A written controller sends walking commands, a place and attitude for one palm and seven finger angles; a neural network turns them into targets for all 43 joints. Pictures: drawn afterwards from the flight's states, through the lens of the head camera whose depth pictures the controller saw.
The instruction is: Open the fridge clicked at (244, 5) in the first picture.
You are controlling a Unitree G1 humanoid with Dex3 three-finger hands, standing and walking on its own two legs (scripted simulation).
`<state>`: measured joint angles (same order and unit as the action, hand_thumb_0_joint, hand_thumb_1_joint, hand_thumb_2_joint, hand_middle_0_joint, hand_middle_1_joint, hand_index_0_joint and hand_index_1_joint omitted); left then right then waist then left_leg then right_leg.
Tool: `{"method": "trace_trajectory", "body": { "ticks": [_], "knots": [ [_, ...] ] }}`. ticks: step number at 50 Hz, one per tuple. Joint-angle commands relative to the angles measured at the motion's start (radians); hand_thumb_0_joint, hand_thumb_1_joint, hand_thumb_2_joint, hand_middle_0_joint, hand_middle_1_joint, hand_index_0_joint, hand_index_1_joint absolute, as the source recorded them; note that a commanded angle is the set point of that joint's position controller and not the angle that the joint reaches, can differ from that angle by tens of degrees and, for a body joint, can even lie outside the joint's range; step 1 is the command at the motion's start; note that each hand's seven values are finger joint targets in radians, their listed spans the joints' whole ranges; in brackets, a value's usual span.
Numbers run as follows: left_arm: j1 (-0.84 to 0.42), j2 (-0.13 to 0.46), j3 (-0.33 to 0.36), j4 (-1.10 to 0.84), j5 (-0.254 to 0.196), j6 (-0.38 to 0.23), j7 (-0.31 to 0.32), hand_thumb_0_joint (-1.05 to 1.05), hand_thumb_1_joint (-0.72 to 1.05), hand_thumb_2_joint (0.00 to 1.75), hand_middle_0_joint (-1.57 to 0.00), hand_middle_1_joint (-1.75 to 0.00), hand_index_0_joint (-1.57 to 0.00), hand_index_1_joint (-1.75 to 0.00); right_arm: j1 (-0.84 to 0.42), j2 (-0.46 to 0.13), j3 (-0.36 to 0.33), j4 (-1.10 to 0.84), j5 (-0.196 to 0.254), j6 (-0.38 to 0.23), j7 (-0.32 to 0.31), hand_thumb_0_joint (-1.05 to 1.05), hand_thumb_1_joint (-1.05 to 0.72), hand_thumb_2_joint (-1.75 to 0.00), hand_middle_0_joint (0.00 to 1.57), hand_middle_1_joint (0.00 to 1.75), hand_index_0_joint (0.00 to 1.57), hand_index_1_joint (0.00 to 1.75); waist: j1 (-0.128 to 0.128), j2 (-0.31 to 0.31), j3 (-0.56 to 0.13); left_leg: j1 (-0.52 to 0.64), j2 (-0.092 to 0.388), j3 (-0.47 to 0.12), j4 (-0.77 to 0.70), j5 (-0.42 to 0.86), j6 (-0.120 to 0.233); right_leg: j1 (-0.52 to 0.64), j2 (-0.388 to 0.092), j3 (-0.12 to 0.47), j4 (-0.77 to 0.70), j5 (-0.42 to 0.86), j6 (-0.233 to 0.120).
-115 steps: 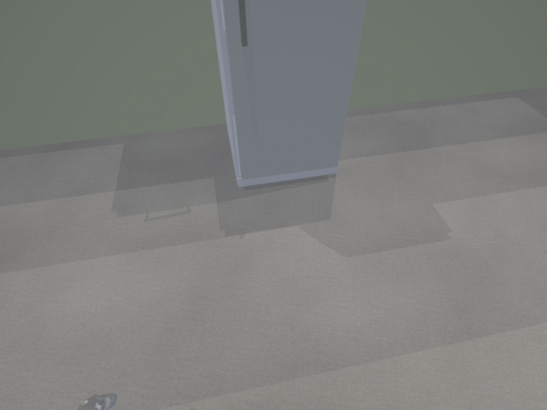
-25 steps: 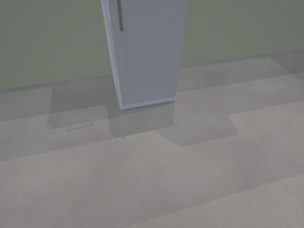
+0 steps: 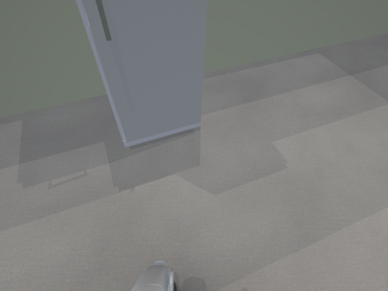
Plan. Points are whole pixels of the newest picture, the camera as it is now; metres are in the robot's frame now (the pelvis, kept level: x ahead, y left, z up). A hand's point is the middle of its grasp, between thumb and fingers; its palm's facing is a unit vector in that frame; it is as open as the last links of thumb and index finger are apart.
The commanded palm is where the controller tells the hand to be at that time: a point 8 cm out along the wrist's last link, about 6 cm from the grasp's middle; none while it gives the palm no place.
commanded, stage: walk to a spot facing it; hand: left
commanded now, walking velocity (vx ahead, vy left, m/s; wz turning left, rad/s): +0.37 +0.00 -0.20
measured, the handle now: out of the picture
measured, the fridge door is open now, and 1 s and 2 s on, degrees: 0 0 0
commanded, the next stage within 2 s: turn to face it in 0.70 s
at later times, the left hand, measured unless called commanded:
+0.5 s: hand (127, 216) +0.31 +0.23 -0.16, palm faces -0.15 -0.98 -0.14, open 7.4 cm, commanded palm none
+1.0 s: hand (174, 156) +0.54 +0.13 -0.16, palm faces -0.35 -0.91 -0.24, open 7.2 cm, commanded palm none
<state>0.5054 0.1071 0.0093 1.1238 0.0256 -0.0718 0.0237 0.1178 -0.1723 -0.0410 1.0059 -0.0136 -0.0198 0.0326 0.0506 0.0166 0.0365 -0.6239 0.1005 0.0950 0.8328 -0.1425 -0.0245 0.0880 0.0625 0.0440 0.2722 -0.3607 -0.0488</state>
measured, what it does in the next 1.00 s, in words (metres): walks ahead, turning right: left foot, then right foot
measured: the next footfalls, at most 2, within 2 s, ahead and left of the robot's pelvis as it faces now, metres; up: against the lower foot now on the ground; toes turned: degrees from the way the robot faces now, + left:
left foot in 0.10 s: +0.21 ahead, +0.11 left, +0.00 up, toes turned +6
right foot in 0.78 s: +0.42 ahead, -0.10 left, +0.00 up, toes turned -28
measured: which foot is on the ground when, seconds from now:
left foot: up 0.00-0.08, down 0.10-0.78, up 0.80-1.00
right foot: down 0.00-0.10, up 0.12-0.76, down 0.78-1.00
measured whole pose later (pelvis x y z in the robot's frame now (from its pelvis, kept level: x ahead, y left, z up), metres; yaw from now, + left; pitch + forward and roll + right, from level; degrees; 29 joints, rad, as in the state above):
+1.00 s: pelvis +0.40 -0.02 +0.00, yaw -21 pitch -1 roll -1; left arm 0.20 0.18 0.04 1.01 0.02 -0.04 0.03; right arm 0.26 -0.15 -0.04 1.01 -0.01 -0.02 -0.03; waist -0.05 0.03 0.05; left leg -0.56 0.14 0.03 1.13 -0.31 -0.04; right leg -0.22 0.05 -0.16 0.49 -0.26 -0.10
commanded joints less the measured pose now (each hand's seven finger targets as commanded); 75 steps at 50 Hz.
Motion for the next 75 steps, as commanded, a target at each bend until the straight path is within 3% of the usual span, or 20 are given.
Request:
{"method": "trace_trajectory", "body": {
  "ticks": [1,3,5,6,9,13,31,36,37,38,39,41,45,48,56,59,61,64,68,75],
  "knots": [
    [0.041,0.192,0.049,-0.014,0.0,-0.012,0.016,0.0,0.9,0.9,-0.2,-0.3,-0.2,-0.3,-0.032,-0.052,-0.017,-0.083,0.002,-0.043,-0.01,0.0,-0.9,-0.9,0.2,0.3,0.2,0.3,-0.048,-0.153,0.059,0.207,-0.067,0.05,-0.169,-0.036,0.045,-0.112,-0.249,0.096,0.07,0.852,-0.096],
    [0.02,0.192,0.057,-0.023,-0.007,-0.015,0.014,0.0,0.9,0.9,-0.2,-0.3,-0.2,-0.3,0.255,-0.112,-0.034,0.006,-0.01,-0.051,-0.031,0.0,-0.9,-0.9,0.2,0.3,0.2,0.3,-0.166,-0.102,-0.095,0.576,-0.068,0.008,-0.273,0.037,0.076,-0.214,-0.193,0.056,0.4,0.83,-0.055],
    [0.111,0.098,0.046,-0.048,-0.026,-0.01,-0.007,0.0,0.9,0.9,-0.2,-0.3,-0.2,-0.3,0.449,-0.292,-0.074,0.042,-0.02,-0.051,-0.044,0.0,-0.9,-0.9,0.2,0.3,0.2,0.3,-0.167,0.279,-0.295,0.903,0.382,-0.606,-0.475,-0.026,0.233,-0.583,0.012,-0.042,1.007,-0.169,-0.002],
    [0.033,0.118,0.048,-0.069,-0.016,-0.008,-0.004,0.0,0.9,0.9,-0.2,-0.3,-0.2,-0.3,0.367,-0.253,-0.063,0.032,-0.005,-0.042,-0.046,0.0,-0.9,-0.9,0.2,0.3,0.2,0.3,-0.143,0.154,-0.186,0.754,0.4,-0.655,-0.585,-0.198,0.255,-0.64,-0.048,0.023,1.105,-0.164,-0.019],
    [-0.076,0.091,0.057,-0.075,0.005,0.022,-0.026,0.0,0.9,0.9,-0.2,-0.3,-0.2,-0.3,0.193,-0.073,-0.019,-0.001,-0.008,-0.062,-0.05,0.0,-0.9,-0.9,0.2,0.3,0.2,0.3,-0.06,0.037,0.074,0.365,0.268,-0.351,-0.663,-0.25,0.155,-0.642,-0.157,0.008,1.081,0.057,0.001],
    [-0.034,0.052,0.059,-0.069,0.015,0.067,-0.035,0.0,0.9,0.9,-0.2,-0.3,-0.2,-0.3,0.21,-0.035,-0.016,0.02,-0.004,-0.087,-0.056,0.0,-0.9,-0.9,0.2,0.3,0.2,0.3,-0.005,0.061,0.034,0.324,0.193,-0.105,-0.671,-0.065,0.116,-0.625,-0.175,-0.014,0.989,0.16,0.03],
    [-0.501,0.063,0.058,-0.245,0.004,0.077,-0.066,0.0,0.9,0.9,-0.2,-0.3,-0.2,-0.3,0.5,-0.063,-0.005,0.103,-0.011,-0.074,-0.077,0.0,-0.9,-0.9,0.2,0.3,0.2,0.3,-0.115,0.07,0.136,0.728,0.219,0.143,-0.581,0.568,0.097,-0.822,-0.123,-0.204,0.517,0.196,0.021],
    [-0.28,0.122,0.073,-0.202,0.01,0.051,-0.054,0.0,0.9,0.9,-0.2,-0.3,-0.2,-0.3,0.428,-0.136,-0.03,0.067,-0.005,-0.061,-0.071,0.0,-0.9,-0.9,0.2,0.3,0.2,0.3,-0.002,0.132,-0.047,0.759,0.229,0.233,-0.186,1.032,0.081,-0.476,-0.007,-0.279,0.355,0.099,-0.05],
    [-0.166,0.163,0.087,-0.169,0.012,0.036,-0.052,0.0,0.9,0.9,-0.2,-0.3,-0.2,-0.3,0.399,-0.147,-0.031,0.045,0.002,-0.059,-0.065,0.0,-0.9,-0.9,0.2,0.3,0.2,0.3,0.055,0.117,-0.115,0.619,0.218,0.233,0.012,0.902,0.059,-0.239,-0.019,-0.256,0.268,0.173,-0.069],
    [-0.05,0.258,0.106,-0.144,0.011,0.027,-0.045,0.0,0.9,0.9,-0.2,-0.3,-0.2,-0.3,0.398,-0.114,-0.026,0.017,0.02,-0.056,-0.054,0.0,-0.9,-0.9,0.2,0.3,0.2,0.3,0.1,-0.033,-0.235,0.319,0.148,0.235,0.319,0.364,0.017,0.098,-0.226,0.002,0.24,0.382,-0.16],
    [0.008,0.341,0.123,-0.134,-0.011,0.023,-0.03,0.0,0.9,0.9,-0.2,-0.3,-0.2,-0.3,0.366,-0.053,-0.018,-0.025,0.026,-0.065,-0.057,0.0,-0.9,-0.9,0.2,0.3,0.2,0.3,0.08,-0.171,-0.326,0.009,-0.043,0.152,0.675,-0.452,-0.046,0.271,-0.498,0.504,0.186,0.796,-0.316],
    [-0.115,0.269,0.101,-0.157,-0.025,0.029,-0.005,0.0,0.9,0.9,-0.2,-0.3,-0.2,-0.3,0.267,-0.05,-0.027,-0.04,0.009,-0.053,-0.062,0.0,-0.9,-0.9,0.2,0.3,0.2,0.3,0.036,0.027,-0.102,-0.033,0.035,-0.06,0.641,-0.293,-0.003,0.013,-0.439,0.221,0.13,0.9,-0.255],
    [-0.251,0.15,0.051,-0.15,-0.008,0.001,0.009,0.0,0.9,0.9,-0.2,-0.3,-0.2,-0.3,0.381,0.008,-0.007,0.041,-0.008,0.007,-0.06,0.0,-0.9,-0.9,0.2,0.3,0.2,0.3,-0.11,-0.033,-0.036,0.144,0.056,-0.08,0.453,-0.2,-0.013,-0.334,-0.33,-0.01,0.054,0.829,-0.132],
    [-0.288,0.139,0.044,-0.16,-0.008,0.005,0.005,0.0,0.9,0.9,-0.2,-0.3,-0.2,-0.3,0.379,0.026,0.0,0.051,-0.004,0.029,-0.058,0.0,-0.9,-0.9,0.2,0.3,0.2,0.3,-0.131,-0.079,-0.045,0.205,0.042,-0.061,0.267,-0.137,-0.024,-0.397,-0.285,-0.129,0.048,0.757,-0.101],
    [-0.217,0.203,0.065,-0.144,-0.002,0.047,0.009,0.0,0.9,0.9,-0.2,-0.3,-0.2,-0.3,0.096,-0.034,-0.005,-0.057,-0.005,0.024,-0.031,0.0,-0.9,-0.9,0.2,0.3,0.2,0.3,-0.031,-0.155,0.022,0.178,0.001,0.021,-0.087,-0.148,-0.015,-0.216,-0.358,-0.156,0.148,0.7,-0.073],
    [-0.222,0.228,0.074,-0.163,-0.01,0.059,0.009,0.0,0.9,0.9,-0.2,-0.3,-0.2,-0.3,0.182,-0.093,-0.024,-0.054,-0.014,0.029,-0.028,0.0,-0.9,-0.9,0.2,0.3,0.2,0.3,-0.086,-0.059,-0.036,0.39,-0.03,0.022,-0.256,0.024,0.013,-0.274,-0.342,-0.213,0.376,0.623,-0.011],
    [-0.225,0.158,0.065,-0.225,-0.029,0.067,0.006,0.0,0.9,0.9,-0.2,-0.3,-0.2,-0.3,0.309,-0.257,-0.058,-0.055,-0.017,0.02,-0.033,0.0,-0.9,-0.9,0.2,0.3,0.2,0.3,-0.12,0.372,-0.119,0.579,0.345,-0.501,-0.451,0.72,0.249,-0.581,-0.123,-0.229,0.865,-0.313,0.114],
    [-0.318,0.185,0.08,-0.244,-0.007,0.083,0.005,0.0,0.9,0.9,-0.2,-0.3,-0.2,-0.3,0.178,-0.212,-0.051,-0.087,-0.009,0.026,-0.047,0.0,-0.9,-0.9,0.2,0.3,0.2,0.3,-0.091,0.145,-0.071,0.446,0.258,-0.453,-0.526,0.144,0.234,-0.661,-0.17,-0.059,0.968,-0.185,0.1],
    [-0.26,0.175,0.086,-0.219,-0.007,0.097,-0.007,0.0,0.9,0.9,-0.2,-0.3,-0.2,-0.3,0.091,-0.194,-0.047,-0.127,-0.006,0.018,-0.048,0.0,-0.9,-0.9,0.2,0.3,0.2,0.3,-0.052,0.085,-0.095,0.38,0.146,-0.32,-0.561,-0.001,0.175,-0.595,-0.163,-0.051,0.885,-0.025,0.115],
    [-0.318,0.18,0.089,-0.262,-0.008,0.104,-0.002,0.0,0.9,0.9,-0.2,-0.3,-0.2,-0.3,0.127,-0.219,-0.072,-0.127,-0.008,0.033,-0.039,0.0,-0.9,-0.9,0.2,0.3,0.2,0.3,-0.083,0.099,-0.097,0.421,0.124,-0.41,-0.568,-0.092,0.197,-0.593,-0.136,-0.052,0.685,-0.053,0.132]
  ]
}}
